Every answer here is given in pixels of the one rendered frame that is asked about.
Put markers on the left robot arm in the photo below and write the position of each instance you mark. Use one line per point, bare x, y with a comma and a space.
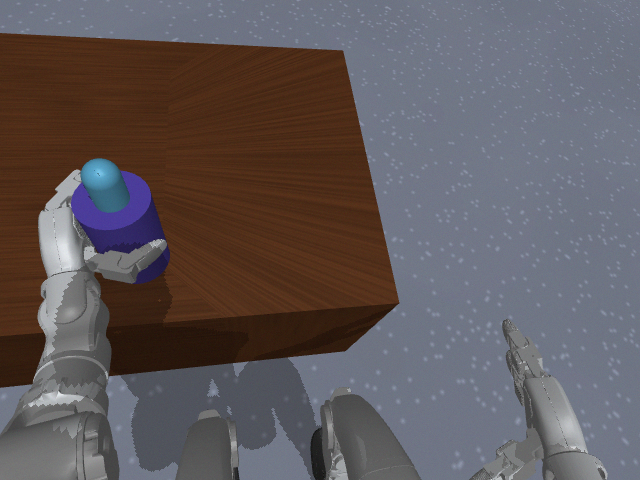
60, 430

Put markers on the right robot hand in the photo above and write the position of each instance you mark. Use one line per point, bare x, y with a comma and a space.
552, 424

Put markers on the left robot hand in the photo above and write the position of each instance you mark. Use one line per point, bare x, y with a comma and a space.
65, 246

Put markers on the bottle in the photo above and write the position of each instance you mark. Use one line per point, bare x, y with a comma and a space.
117, 212

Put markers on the right robot arm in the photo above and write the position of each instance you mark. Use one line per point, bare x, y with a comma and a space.
572, 465

